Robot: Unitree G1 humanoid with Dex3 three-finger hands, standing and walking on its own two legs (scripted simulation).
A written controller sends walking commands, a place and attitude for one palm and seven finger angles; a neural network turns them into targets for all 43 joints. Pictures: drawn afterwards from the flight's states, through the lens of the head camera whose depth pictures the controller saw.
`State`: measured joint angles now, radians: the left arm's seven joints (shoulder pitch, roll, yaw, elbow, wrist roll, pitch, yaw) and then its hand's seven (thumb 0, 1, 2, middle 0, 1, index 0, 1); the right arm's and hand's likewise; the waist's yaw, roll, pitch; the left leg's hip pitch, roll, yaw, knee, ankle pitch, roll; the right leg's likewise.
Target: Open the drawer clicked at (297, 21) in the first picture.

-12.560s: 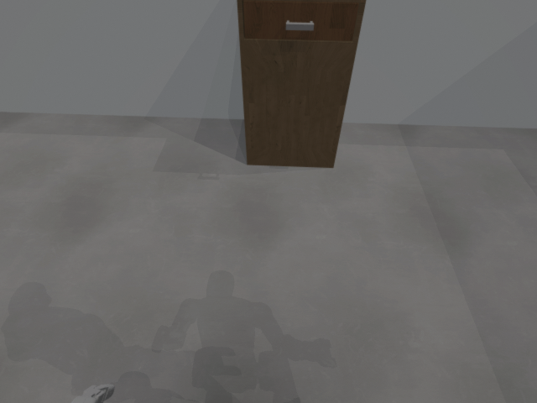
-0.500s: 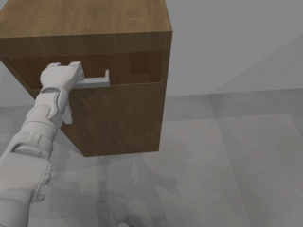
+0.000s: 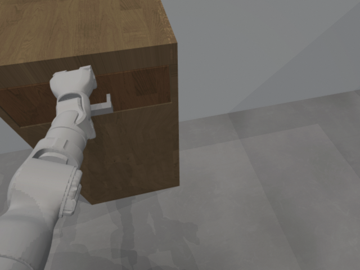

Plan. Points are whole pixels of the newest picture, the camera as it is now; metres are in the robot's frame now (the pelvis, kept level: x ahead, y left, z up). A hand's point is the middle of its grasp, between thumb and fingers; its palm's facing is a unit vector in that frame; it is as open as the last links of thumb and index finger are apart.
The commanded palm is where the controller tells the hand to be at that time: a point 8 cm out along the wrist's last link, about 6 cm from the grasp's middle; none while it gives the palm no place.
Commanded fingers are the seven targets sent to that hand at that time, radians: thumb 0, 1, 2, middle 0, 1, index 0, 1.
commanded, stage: move the hooked fingers above the handle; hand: left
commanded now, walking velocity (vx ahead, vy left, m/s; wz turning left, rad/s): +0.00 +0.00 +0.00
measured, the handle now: (91, 105) +0.56 +0.19 +0.03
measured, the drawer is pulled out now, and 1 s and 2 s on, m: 0.00 0.00 0.00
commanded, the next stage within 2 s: none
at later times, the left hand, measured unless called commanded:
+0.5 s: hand (86, 97) +0.52 +0.17 +0.09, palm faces +0.04 -0.02 -1.00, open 13.2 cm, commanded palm +0.50 +0.20 +0.13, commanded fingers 0.00 -0.50 0.30 -0.30 -1.20 -0.30 -1.20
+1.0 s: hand (84, 98) +0.52 +0.18 +0.09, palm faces +0.06 -0.04 -1.00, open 13.5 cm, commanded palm +0.50 +0.21 +0.12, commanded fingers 0.00 -0.50 0.30 -0.30 -1.20 -0.30 -1.20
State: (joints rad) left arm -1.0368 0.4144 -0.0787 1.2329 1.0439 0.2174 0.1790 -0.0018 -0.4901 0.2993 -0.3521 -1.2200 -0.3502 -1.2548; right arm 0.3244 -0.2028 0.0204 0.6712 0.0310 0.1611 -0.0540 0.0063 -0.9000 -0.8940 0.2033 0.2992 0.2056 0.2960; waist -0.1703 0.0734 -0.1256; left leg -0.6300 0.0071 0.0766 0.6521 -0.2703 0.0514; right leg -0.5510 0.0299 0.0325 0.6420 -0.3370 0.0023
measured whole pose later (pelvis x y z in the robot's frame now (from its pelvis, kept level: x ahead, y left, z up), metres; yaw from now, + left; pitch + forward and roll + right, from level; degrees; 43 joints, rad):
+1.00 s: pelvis -0.01 -0.01 -0.01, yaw +2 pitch +17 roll -2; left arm -1.08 0.46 -0.10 1.19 1.07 0.06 0.29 0.00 -0.49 0.30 -0.39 -1.27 -0.36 -1.30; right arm 0.39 -0.28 -0.02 0.70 0.03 0.10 -0.06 0.01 -0.90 -0.89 0.20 0.30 0.20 0.30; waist -0.17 0.05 -0.13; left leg -0.76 0.02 0.03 0.74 -0.28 0.04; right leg -0.66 0.05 -0.01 0.71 -0.35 -0.02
